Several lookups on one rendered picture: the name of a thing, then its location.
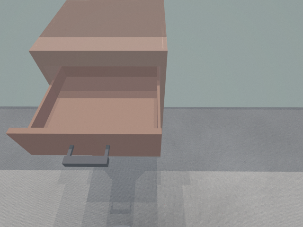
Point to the cabinet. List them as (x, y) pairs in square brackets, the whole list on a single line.
[(105, 33)]

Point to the drawer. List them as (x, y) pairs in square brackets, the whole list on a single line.
[(94, 106)]

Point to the handle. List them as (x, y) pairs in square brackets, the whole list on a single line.
[(86, 161)]

